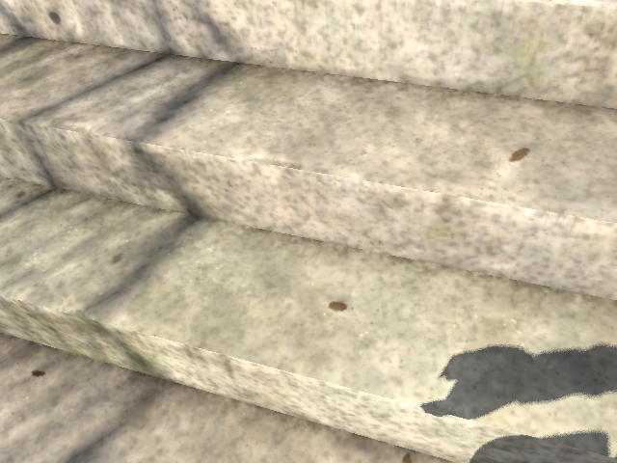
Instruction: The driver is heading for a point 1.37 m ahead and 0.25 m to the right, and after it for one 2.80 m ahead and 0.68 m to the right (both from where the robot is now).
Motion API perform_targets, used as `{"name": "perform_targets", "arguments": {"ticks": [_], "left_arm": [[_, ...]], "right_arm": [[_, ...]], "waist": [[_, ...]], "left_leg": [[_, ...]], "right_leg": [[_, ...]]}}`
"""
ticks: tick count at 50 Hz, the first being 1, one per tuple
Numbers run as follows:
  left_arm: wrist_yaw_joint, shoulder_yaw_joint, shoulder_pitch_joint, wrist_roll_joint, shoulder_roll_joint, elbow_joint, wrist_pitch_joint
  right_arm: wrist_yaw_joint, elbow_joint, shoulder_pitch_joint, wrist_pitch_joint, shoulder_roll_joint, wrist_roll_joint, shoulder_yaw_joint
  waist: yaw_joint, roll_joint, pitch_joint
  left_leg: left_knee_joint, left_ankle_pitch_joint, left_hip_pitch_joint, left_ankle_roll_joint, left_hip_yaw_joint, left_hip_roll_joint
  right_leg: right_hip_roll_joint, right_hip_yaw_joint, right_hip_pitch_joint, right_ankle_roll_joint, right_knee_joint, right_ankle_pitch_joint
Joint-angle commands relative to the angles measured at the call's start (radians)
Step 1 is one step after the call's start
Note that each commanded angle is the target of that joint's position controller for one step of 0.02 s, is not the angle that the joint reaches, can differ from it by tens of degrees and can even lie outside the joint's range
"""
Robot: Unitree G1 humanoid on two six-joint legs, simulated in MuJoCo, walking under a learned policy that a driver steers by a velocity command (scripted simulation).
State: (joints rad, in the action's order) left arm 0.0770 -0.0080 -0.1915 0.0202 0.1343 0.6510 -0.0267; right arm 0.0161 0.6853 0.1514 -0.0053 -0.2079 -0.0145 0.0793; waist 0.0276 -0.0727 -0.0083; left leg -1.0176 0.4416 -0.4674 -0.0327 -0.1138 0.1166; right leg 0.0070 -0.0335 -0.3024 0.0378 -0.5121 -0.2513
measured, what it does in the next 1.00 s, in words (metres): climbs: left foot, then right foot 0.18 m higher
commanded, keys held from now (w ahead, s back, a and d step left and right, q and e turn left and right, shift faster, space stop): no key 0.24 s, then w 0.76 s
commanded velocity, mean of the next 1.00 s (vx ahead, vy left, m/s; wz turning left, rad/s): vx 0.27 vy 0.00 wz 0.04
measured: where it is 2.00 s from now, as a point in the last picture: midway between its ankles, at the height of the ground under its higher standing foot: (452, 190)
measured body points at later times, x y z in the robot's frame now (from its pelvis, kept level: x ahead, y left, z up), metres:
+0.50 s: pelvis +0.02 +0.00 +0.00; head +0.02 +0.00 +0.45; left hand +0.07 +0.25 -0.13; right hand +0.05 -0.23 -0.14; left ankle -0.01 +0.10 -0.74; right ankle +0.01 -0.10 -0.73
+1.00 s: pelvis +0.21 -0.11 +0.10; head +0.22 -0.13 +0.55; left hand +0.36 +0.11 +0.00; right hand +0.30 -0.36 -0.03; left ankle +0.09 +0.06 -0.43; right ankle +0.26 -0.19 -0.55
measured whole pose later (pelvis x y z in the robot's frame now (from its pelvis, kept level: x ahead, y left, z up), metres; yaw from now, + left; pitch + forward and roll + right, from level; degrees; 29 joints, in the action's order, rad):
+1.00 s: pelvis +0.21 -0.11 +0.10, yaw +0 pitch +3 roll +0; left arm 0.04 -0.01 -0.17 0.02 0.13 0.75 -0.03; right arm -0.03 0.79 0.27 0.11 -0.25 -0.05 0.08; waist -0.03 -0.06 -0.04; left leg -1.66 0.03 -0.58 0.07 -0.18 0.08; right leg -0.01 -0.10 -0.69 0.06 -1.16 -0.51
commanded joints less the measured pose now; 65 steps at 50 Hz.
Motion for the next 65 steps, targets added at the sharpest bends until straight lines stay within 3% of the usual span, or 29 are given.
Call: {"name": "perform_targets", "arguments": {"ticks": [1, 6, 9, 10, 14, 21, 25, 27, 30, 33, 36, 38, 40, 41, 42, 43, 44, 45, 46, 47, 48, 49, 51, 53, 55, 58, 60, 63, 65], "left_arm": [[0.007, -0.001, 0.057, 0.005, 0.06, -0.064, -0.019], [-0.001, -0.035, -0.066, -0.004, 0.111, -0.029, -0.013], [-0.021, -0.044, -0.093, -0.02, 0.081, -0.01, -0.032], [-0.027, -0.04, -0.121, -0.025, 0.058, 0.007, -0.031], [-0.02, -0.048, -0.118, -0.009, 0.079, 0.065, -0.023], [-0.022, -0.074, -0.109, -0.028, 0.134, 0.09, -0.004], [-0.041, -0.054, -0.014, -0.029, 0.09, 0.06, -0.028], [-0.056, -0.051, -0.051, -0.013, 0.099, 0.073, -0.045], [-0.066, -0.048, -0.069, -0.009, 0.08, 0.05, -0.06], [-0.024, -0.021, 0.263, -0.004, 0.024, -0.137, -0.049], [-0.021, 0.034, 0.511, 0.007, -0.048, -0.274, -0.059], [-0.044, 0.071, 0.53, 0.016, -0.051, -0.362, -0.049], [-0.073, 0.086, 0.386, -0.016, -0.034, -0.364, 0.003], [-0.07, 0.057, 0.192, -0.047, 0.005, -0.277, 0.004], [-0.058, 0.019, -0.088, -0.043, 0.051, -0.161, 0.012], [-0.041, -0.019, -0.287, -0.021, 0.117, -0.1, 0.018], [-0.035, -0.057, -0.357, 0.029, 0.213, -0.073, 0.016], [0.0, -0.086, -0.393, 0.036, 0.358, -0.008, 0.024], [0.007, -0.094, -0.248, 0.006, 0.325, -0.023, 0.028], [-0.011, -0.078, -0.079, -0.003, 0.251, -0.019, 0.016], [-0.029, -0.061, 0.004, -0.002, 0.181, 0.046, -0.005], [-0.041, -0.049, -0.001, -0.004, 0.108, 0.11, -0.027], [-0.071, -0.026, -0.047, 0.01, -0.014, 0.211, -0.061], [-0.094, -0.024, -0.159, -0.005, -0.023, 0.287, -0.093], [-0.09, -0.022, -0.12, -0.003, 0.015, 0.274, -0.1], [-0.077, -0.027, -0.25, -0.012, 0.099, 0.31, -0.129], [-0.073, -0.026, -0.359, -0.004, 0.092, 0.349, -0.123], [-0.048, -0.009, -0.505, -0.026, 0.03, 0.416, -0.089], [-0.018, -0.016, -0.525, -0.045, 0.062, 0.4, -0.073]], "right_arm": [[-0.021, 0.016, 0.112, -0.028, -0.004, -0.01, 0.001], [-0.005, 0.054, 0.068, -0.027, 0.023, 0.005, -0.028], [0.002, 0.064, 0.103, 0.0, -0.032, -0.017, -0.022], [0.003, 0.078, 0.096, 0.012, -0.018, -0.02, -0.026], [0.011, 0.105, 0.146, 0.031, 0.016, -0.004, -0.032], [0.009, 0.091, 0.234, 0.039, 0.019, -0.013, -0.022], [0.018, 0.133, 0.386, 0.048, -0.063, -0.01, 0.001], [0.023, 0.16, 0.423, 0.051, -0.076, -0.006, 0.009], [0.018, 0.153, 0.341, 0.073, -0.096, -0.032, 0.012], [0.019, 0.219, 0.507, 0.109, -0.116, -0.067, 0.02], [0.021, 0.301, 0.61, 0.13, -0.05, -0.071, -0.011], [0.013, 0.3, 0.416, 0.129, -0.043, 0.007, -0.032], [0.026, 0.25, 0.218, 0.111, -0.095, 0.069, -0.043], [0.019, 0.206, 0.208, 0.125, -0.139, 0.096, -0.042], [0.004, 0.203, 0.18, 0.149, -0.238, 0.101, -0.02], [-0.007, 0.2, 0.136, 0.154, -0.346, 0.097, 0.027], [-0.028, 0.186, 0.143, 0.157, -0.317, 0.069, 0.041], [-0.068, 0.117, 0.15, 0.161, -0.154, 0.042, 0.022], [-0.077, 0.101, 0.217, 0.152, -0.034, -0.03, 0.007], [-0.08, 0.035, 0.188, 0.143, 0.022, -0.055, -0.005], [-0.068, 0.002, 0.154, 0.138, 0.034, -0.062, -0.015], [-0.053, -0.019, 0.114, 0.13, 0.072, -0.067, -0.035], [-0.034, -0.021, 0.148, 0.087, 0.119, -0.05, -0.06], [-0.012, -0.082, 0.047, 0.062, 0.164, -0.043, -0.087], [-0.009, -0.113, -0.014, 0.048, 0.123, -0.034, -0.09], [0.011, -0.154, -0.145, 0.037, 0.148, -0.02, -0.097], [0.018, -0.21, -0.25, 0.037, 0.178, -0.025, -0.116], [-0.007, -0.312, -0.419, 0.024, 0.19, -0.021, -0.152], [-0.032, -0.329, -0.438, 0.012, 0.175, -0.006, -0.158]], "waist": [[-0.084, 0.178, -0.087], [-0.007, 0.25, -0.018], [-0.017, 0.136, -0.032], [0.001, -0.003, -0.016], [-0.024, 0.025, 0.032], [-0.037, 0.122, 0.098], [-0.092, -0.152, 0.091], [-0.094, -0.131, 0.091], [-0.048, -0.019, 0.054], [-0.173, -0.013, 0.025], [-0.219, 0.05, 0.063], [-0.067, 0.099, 0.162], [0.022, 0.075, 0.136], [0.059, 0.0, -0.001], [0.182, -0.074, -0.194], [0.302, -0.136, -0.317], [0.311, -0.028, -0.388], [0.244, 0.542, -0.397], [0.141, 0.478, -0.413], [0.017, 0.329, -0.278], [-0.054, 0.179, -0.045], [-0.072, 0.113, 0.045], [-0.117, 0.161, 0.041], [-0.108, 0.141, 0.067], [-0.138, 0.055, 0.099], [-0.062, 0.082, 0.096], [-0.031, 0.079, 0.132], [0.033, 0.079, 0.094], [0.064, 0.095, 0.031]], "left_leg": [[-0.037, -0.007, 0.028, -0.037, 0.05, -0.069], [0.575, -0.134, 0.18, 0.018, 0.149, -0.07], [0.634, -0.356, 0.296, 0.043, 0.01, -0.177], [0.621, -0.286, 0.216, 0.068, -0.001, -0.183], [0.681, -0.182, 0.188, 0.09, 0.005, -0.163], [0.547, 0.036, 0.122, 0.145, 0.074, -0.095], [0.814, 0.276, 0.355, 0.283, -0.333, -0.309], [0.888, 0.223, 0.366, 0.374, -0.465, -0.393], [0.828, -0.356, 0.348, 0.398, -0.32, -0.397], [0.758, -0.393, 0.736, 0.422, -0.35, -0.49], [0.765, -0.285, 0.877, 0.281, -0.247, -0.506], [1.002, -0.037, 0.412, 0.174, -0.078, -0.394], [1.295, -0.231, -0.148, 0.227, 0.082, -0.3], [1.167, -0.96, -0.237, 0.266, 0.128, -0.283], [0.914, -1.629, -0.094, 0.24, 0.172, -0.309], [0.602, -1.853, 0.091, 0.187, 0.167, -0.306], [0.225, -1.65, 0.139, 0.141, 0.067, -0.281], [-0.192, -0.364, -0.119, 0.08, -0.018, 0.016], [-0.699, -0.249, -0.221, 0.081, -0.25, 0.082], [-0.845, -0.329, -0.346, 0.085, -0.207, 0.038], [-0.86, -0.407, -0.461, 0.103, -0.085, -0.013], [-0.915, -0.464, -0.529, 0.123, -0.048, -0.038], [-1.09, -0.42, -0.571, 0.147, -0.041, -0.042], [-1.14, -0.364, -0.712, 0.168, -0.038, -0.071], [-0.916, -0.384, -0.657, 0.151, 0.021, -0.106], [-1.2, -0.245, -0.891, 0.15, 0.12, -0.093], [-1.273, -0.113, -1.097, 0.177, 0.12, -0.127], [-0.939, -0.1, -0.996, 0.173, 0.245, -0.191], [-0.561, -0.068, -0.638, 0.167, 0.344, -0.181]], "right_leg": [[-0.176, 0.149, 0.075, 0.163, 0.149, 0.484], [-0.157, 0.174, 0.129, 0.129, 0.167, 0.172], [-0.148, 0.194, 0.035, 0.084, 0.162, 0.013], [-0.11, 0.134, 0.084, 0.062, 0.205, -0.035], [-0.094, 0.113, 0.12, 0.062, 0.207, -0.098], [-0.144, 0.23, -0.021, 0.155, 0.244, -0.458], [-0.005, 0.002, -0.302, 0.098, -0.137, -0.192], [-0.025, -0.005, -0.341, 0.107, -0.36, -0.172], [-0.021, 0.005, -0.395, 0.093, -0.878, -0.271], [-0.006, 0.162, -1.127, 0.094, -1.799, -0.524], [-0.02, 0.229, -1.513, 0.148, -1.973, -0.7], [-0.118, 0.091, -1.166, 0.137, -1.431, -0.592], [-0.114, -0.072, -0.376, 0.128, -0.954, -0.29], [0.001, -0.165, 0.04, 0.111, -0.961, -0.247], [0.053, -0.155, 0.245, 0.11, -0.971, -0.157], [0.062, -0.096, 0.269, 0.103, -0.754, -0.164], [0.035, 0.114, 0.271, 0.121, -0.498, -0.239], [-0.243, 0.68, 0.349, 0.195, 0.0, -0.144], [-0.323, 0.971, 0.228, 0.182, 0.181, -0.251], [-0.288, 0.9, 0.1, 0.159, 0.182, -0.544], [-0.265, 0.795, -0.058, 0.141, 0.127, -0.682], [-0.242, 0.642, -0.15, 0.136, 0.048, -0.557], [-0.187, 0.412, -0.179, 0.115, 0.053, -0.285], [-0.178, 0.32, -0.117, 0.126, 0.099, -0.131], [-0.157, 0.227, -0.205, 0.111, 0.185, -0.078], [-0.209, 0.242, -0.016, 0.166, 0.301, -0.013], [-0.232, 0.234, 0.152, 0.155, 0.325, -0.041], [-0.169, 0.153, 0.214, 0.124, 0.445, 0.059], [-0.163, 0.078, 0.205, 0.152, 0.589, 0.524]]}}
Velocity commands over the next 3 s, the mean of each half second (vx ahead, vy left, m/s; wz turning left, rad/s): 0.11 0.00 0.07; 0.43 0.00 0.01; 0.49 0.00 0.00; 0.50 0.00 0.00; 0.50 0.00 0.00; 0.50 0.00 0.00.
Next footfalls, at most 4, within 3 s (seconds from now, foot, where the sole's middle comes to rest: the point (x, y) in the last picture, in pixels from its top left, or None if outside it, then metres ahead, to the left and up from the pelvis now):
0.16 left None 0.03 0.10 -0.77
0.88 right None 0.29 -0.20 -0.59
1.40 left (395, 324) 0.60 -0.07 -0.40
1.86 right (508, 147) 0.84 -0.27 -0.22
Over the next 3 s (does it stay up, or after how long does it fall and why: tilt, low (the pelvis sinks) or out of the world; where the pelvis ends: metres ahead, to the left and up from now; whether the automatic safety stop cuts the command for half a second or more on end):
stays up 1.30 -0.23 0.82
